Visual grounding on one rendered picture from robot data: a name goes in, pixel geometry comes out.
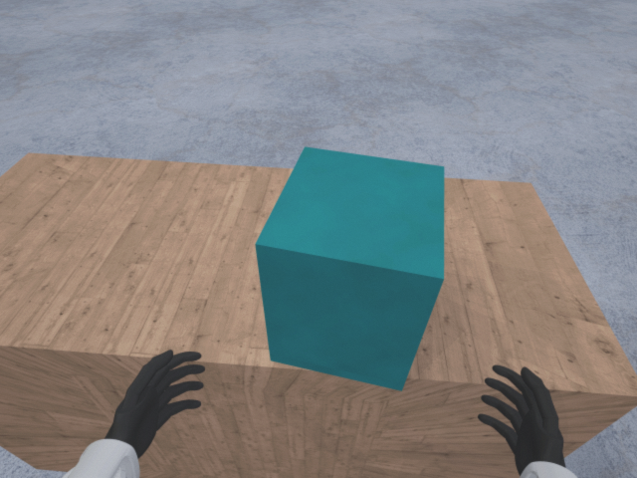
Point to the pedestal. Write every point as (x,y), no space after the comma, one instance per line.
(108,262)

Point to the left robot hand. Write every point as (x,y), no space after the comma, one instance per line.
(144,409)

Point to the left robot forearm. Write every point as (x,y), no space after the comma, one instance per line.
(106,458)

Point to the carton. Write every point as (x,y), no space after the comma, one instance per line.
(351,262)

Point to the right robot hand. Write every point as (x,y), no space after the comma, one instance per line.
(536,436)

